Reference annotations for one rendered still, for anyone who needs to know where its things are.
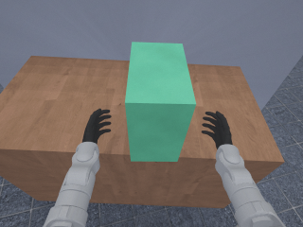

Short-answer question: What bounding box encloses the right robot forearm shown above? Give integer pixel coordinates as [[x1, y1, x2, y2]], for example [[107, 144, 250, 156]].
[[215, 144, 286, 227]]

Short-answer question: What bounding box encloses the left robot forearm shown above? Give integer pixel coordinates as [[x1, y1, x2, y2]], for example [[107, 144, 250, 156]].
[[43, 141, 100, 227]]

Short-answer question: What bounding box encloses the pedestal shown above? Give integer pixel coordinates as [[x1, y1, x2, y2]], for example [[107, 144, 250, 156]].
[[0, 56, 285, 209]]

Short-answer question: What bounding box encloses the left robot hand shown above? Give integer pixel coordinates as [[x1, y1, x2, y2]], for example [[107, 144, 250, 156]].
[[82, 108, 112, 144]]

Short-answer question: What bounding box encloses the right robot hand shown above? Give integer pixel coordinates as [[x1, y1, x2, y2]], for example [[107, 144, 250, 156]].
[[202, 111, 233, 149]]

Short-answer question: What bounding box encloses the carton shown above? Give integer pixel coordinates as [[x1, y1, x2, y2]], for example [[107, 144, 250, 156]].
[[125, 42, 196, 162]]

